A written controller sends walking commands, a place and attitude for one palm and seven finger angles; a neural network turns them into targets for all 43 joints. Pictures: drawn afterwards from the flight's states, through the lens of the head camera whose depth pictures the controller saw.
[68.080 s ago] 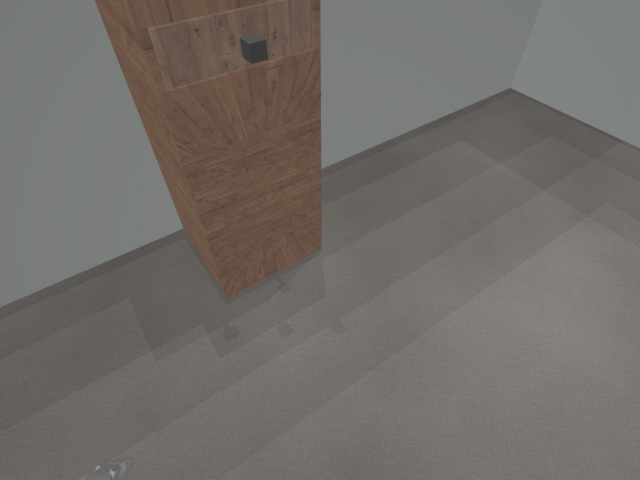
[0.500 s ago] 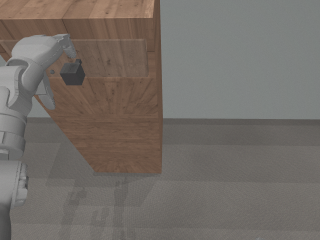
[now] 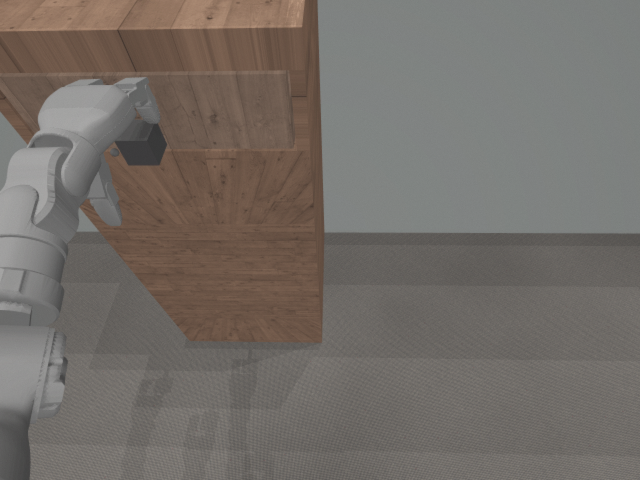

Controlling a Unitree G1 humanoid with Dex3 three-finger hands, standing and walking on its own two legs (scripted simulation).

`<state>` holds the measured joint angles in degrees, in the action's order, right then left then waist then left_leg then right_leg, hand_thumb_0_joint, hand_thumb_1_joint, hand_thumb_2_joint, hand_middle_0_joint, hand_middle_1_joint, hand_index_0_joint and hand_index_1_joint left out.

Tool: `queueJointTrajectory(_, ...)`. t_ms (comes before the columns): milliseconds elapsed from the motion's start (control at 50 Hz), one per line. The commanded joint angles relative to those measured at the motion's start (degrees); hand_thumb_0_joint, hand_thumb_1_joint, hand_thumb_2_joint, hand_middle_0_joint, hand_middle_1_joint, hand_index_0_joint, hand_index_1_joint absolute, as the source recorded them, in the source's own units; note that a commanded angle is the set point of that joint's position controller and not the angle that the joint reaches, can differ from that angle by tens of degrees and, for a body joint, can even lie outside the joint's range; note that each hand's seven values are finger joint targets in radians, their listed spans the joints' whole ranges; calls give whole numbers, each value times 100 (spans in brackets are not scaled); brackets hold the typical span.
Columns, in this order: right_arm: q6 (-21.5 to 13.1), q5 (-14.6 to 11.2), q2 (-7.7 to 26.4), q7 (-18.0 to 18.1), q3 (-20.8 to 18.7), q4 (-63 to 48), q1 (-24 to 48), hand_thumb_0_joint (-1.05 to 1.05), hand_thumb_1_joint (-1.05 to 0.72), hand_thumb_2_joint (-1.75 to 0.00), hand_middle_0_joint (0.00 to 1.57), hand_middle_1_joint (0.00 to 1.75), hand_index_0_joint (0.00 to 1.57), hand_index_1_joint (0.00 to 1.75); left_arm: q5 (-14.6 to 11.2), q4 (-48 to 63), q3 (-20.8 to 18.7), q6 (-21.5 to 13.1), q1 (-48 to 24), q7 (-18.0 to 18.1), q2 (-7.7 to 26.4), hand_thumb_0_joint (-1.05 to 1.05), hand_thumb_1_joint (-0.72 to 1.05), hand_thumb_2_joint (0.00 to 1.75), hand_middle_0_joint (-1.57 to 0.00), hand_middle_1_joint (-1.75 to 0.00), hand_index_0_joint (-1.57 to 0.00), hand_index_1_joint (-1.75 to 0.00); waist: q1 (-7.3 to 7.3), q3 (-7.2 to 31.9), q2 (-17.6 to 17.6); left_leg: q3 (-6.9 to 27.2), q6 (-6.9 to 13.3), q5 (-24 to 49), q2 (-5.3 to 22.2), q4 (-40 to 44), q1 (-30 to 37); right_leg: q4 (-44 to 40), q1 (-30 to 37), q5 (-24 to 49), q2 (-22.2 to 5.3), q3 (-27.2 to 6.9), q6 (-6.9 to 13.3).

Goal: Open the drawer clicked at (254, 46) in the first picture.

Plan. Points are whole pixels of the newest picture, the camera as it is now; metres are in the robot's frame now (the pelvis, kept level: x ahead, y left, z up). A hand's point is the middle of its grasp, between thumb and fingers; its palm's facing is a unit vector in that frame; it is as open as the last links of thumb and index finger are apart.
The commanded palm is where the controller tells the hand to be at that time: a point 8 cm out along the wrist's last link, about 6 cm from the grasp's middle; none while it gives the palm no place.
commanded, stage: lower the fingers behind the handle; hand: left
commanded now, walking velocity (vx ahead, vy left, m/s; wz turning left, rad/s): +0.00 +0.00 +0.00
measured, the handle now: (146, 133) +0.53 +0.25 +0.13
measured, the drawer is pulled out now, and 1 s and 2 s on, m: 0.00 0.00 0.00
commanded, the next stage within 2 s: lift the fingers back up to retry in 0.90 s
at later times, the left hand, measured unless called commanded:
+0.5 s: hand (118, 150) +0.47 +0.26 +0.15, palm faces -0.01 -0.01 -1.00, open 13.7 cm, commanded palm +0.45 +0.27 +0.17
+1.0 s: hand (117, 157) +0.46 +0.26 +0.15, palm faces +0.01 -0.02 -1.00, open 14.2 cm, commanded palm +0.44 +0.27 +0.18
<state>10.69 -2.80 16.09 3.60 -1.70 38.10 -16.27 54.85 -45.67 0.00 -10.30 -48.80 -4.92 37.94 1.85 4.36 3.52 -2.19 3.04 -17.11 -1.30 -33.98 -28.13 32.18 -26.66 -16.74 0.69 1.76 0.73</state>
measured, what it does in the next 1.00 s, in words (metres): stands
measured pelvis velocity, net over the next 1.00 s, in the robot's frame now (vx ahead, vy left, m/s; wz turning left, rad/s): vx -0.01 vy -0.01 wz -0.02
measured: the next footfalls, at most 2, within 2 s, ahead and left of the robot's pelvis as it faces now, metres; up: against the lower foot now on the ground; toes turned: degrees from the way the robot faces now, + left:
none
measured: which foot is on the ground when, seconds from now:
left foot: down 0.00-1.00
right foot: down 0.00-1.00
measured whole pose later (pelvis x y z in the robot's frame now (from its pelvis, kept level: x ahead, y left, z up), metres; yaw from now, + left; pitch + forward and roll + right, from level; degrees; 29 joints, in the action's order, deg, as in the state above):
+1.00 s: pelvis -0.01 -0.01 +0.00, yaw -1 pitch +12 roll -1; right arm 10.7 -3.5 16.1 4.0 -1.0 36.6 -18.0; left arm 56.4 -49.1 -1.2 -9.9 -48.9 -1.1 38.7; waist 2.7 5.6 3.0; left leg -3.0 2.7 -17.7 -0.4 -36.5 -31.0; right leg 34.9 -30.0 -17.0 1.6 0.9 1.1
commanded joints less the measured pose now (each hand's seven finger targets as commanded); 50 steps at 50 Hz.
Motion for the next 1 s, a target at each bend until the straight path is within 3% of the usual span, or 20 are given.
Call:
queueJointTrajectory(0, -131, 54, 811, 22, -293, -557, -212, 0, -90, -90, 20, 30, 20, 30, -67, 1036, -621, 51, -2376, 288, 1598, 0, -50, 30, -30, -120, -30, -120, 1, 2269, -189, 246, -33, 2598, 106, 122, 1457, -208, 724, 1806, 157, -65, 152)
queueJointTrajectory(40, -121, 32, 823, 34, -264, -533, -212, 0, -90, -90, 20, 30, 20, 30, 17, 749, -548, 137, -2307, 327, 1605, 0, -50, 30, -30, -120, -30, -120, 34, 1974, -215, 231, -31, 2262, 92, 151, 1234, -212, 604, 1648, 157, -62, 145)
queueJointTrajectory(220, -144, -5, 842, 83, -235, -500, -316, 0, -90, -90, 20, 30, 20, 30, 204, 139, -282, 331, -2380, 332, 1527, 0, -50, 30, -30, -120, -30, -120, 167, 1769, -299, 120, -6, 1622, 58, 155, 860, -266, 539, 1378, 118, -150, 116)
queueJointTrajectory(240, -138, -2, 860, 94, -217, -498, -343, 0, -90, -90, 20, 30, 20, 30, 242, -51, -474, 359, -2215, 334, 1769, 0, -50, 30, -30, -120, -30, -120, 100, 1699, -326, 120, -11, 1535, 49, 159, 744, -253, 567, 1334, 120, -140, 129)
queueJointTrajectory(300, -144, -2, 848, 102, -230, -534, -401, 0, -90, -90, 20, 30, 20, 30, 258, -38, -319, 320, -2248, 275, 1574, 0, -50, 30, -30, -120, -30, -120, 141, 1840, -399, 97, -1, 1643, 41, 111, 733, -221, 621, 1471, 121, -154, 125)
queueJointTrajectory(340, -130, -13, 850, 106, -208, -581, -393, 0, -90, -90, 20, 30, 20, 30, 252, -230, -238, 338, -1956, 248, 1502, 0, -50, 30, -30, -120, -30, -120, 134, 1651, -428, 66, -2, 1460, 42, 107, 627, -235, 538, 1386, 117, -162, 108)
queueJointTrajectory(400, -133, -19, 872, 103, -230, -612, -420, 0, -90, -90, 20, 30, 20, 30, 245, -134, -246, 261, -1993, 208, 1487, 0, -50, 30, -30, -120, -30, -120, 151, 1682, -516, 56, 6, 1465, 43, 88, 580, -226, 556, 1409, 121, -170, 114)
queueJointTrajectory(420, -133, -17, 858, 106, -231, -625, -418, 0, -90, -90, 20, 30, 20, 30, 259, -155, -322, 246, -1827, 218, 1579, 0, -50, 30, -30, -120, -30, -120, 87, 1751, -424, 31, 4, 1487, 41, 71, 551, -188, 615, 1457, 109, -188, 105)
queueJointTrajectory(480, -136, -41, 873, 93, -225, -645, -425, 0, -90, -90, 20, 30, 20, 30, 271, -242, -39, 280, -1834, 195, 1290, 0, -50, 30, -30, -120, -30, -120, 200, 1370, -487, 35, -4, 1203, 49, 87, 454, -244, 296, 1177, 124, -157, 103)
queueJointTrajectory(540, -142, -39, 900, 113, -230, -633, -454, 0, -90, -90, 20, 30, 20, 30, 296, -263, -321, 287, -1831, 245, 1668, 0, -50, 30, -30, -120, -30, -120, 150, 1538, -534, 18, 14, 1131, 41, 74, 384, -220, 454, 1154, 113, -211, 91)
queueJointTrajectory(600, -150, -26, 883, 108, -242, -643, -484, 0, -90, -90, 20, 30, 20, 30, 274, -80, -262, 264, -1949, 242, 1585, 0, -50, 30, -30, -120, -30, -120, 157, 1682, -373, 11, 13, 1222, 27, 53, 473, -225, 481, 1216, 115, -219, 104)
queueJointTrajectory(640, -158, -38, 883, 120, -227, -623, -501, 0, -90, -90, 20, 30, 20, 30, 288, -312, -333, 300, -1851, 264, 1701, 0, -50, 30, -30, -120, -30, -120, 161, 1519, -468, 22, 13, 1076, 29, 56, 328, -224, 443, 1122, 113, -222, 89)
queueJointTrajectory(720, -152, -16, 853, 100, -240, -657, -493, 0, -90, -90, 20, 30, 20, 30, 279, -17, -438, 223, -1825, 282, 1761, 0, -50, 30, -30, -120, -30, -120, 65, 1842, -200, 16, 6, 1402, 38, 27, 513, -143, 574, 1373, 119, -224, 109)
queueJointTrajectory(780, -142, -20, 855, 91, -238, -676, -463, 0, -90, -90, 20, 30, 20, 30, 237, -38, -391, 223, -1710, 268, 1638, 0, -50, 30, -30, -120, -30, -120, 87, 1685, -454, 32, 9, 1376, 56, 47, 450, -153, 554, 1373, 128, -186, 102)
queueJointTrajectory(800, -143, -13, 865, 88, -258, -697, -464, 0, -90, -90, 20, 30, 20, 30, 188, 46, -500, 201, -1611, 262, 1690, 0, -50, 30, -30, -120, -30, -120, 32, 1792, -505, 8, 21, 1434, 42, 51, 484, -182, 671, 1424, 133, -202, 104)
queueJointTrajectory(820, -137, -27, 869, 95, -236, -696, -430, 0, -90, -90, 20, 30, 20, 30, 216, 16, -545, 184, -1651, 277, 1808, 0, -50, 30, -30, -120, -30, -120, 45, 1712, -503, 28, 17, 1399, 49, 66, 416, -159, 649, 1415, 126, -205, 93)
queueJointTrajectory(880, -155, -34, 860, 78, -240, -679, -425, 0, -90, -90, 20, 30, 20, 30, 239, 66, -353, 197, -1819, 301, 1594, 0, -50, 30, -30, -120, -30, -120, 110, 1517, -383, 70, 9, 1231, 70, 102, 495, -193, 375, 1120, 142, -164, 112)
queueJointTrajectory(920, -158, -18, 841, 76, -258, -692, -423, 0, -90, -90, 20, 30, 20, 30, 246, 122, -419, 189, -1719, 351, 1617, 0, -50, 30, -30, -120, -30, -120, 54, 1713, -328, 52, 17, 1354, 66, 86, 609, -173, 448, 1166, 148, -176, 112)
queueJointTrajectory(940, -157, -14, 863, 85, -248, -675, -432, 0, -90, -90, 20, 30, 20, 30, 269, 64, -534, 209, -1709, 373, 1765, 0, -50, 30, -30, -120, -30, -120, 51, 1636, -338, 57, 10, 1305, 66, 86, 555, -171, 427, 1157, 148, -168, 120)
queueJointTrajectory(980, -176, -15, 854, 78, -234, -681, -426, 0, -90, -90, 20, 30, 20, 30, 230, 97, -460, 228, -1792, 375, 1690, 0, -50, 30, -30, -120, -30, -120, 57, 1674, -402, 57, 11, 1275, 55, 93, 519, -183, 498, 1177, 136, -176, 111)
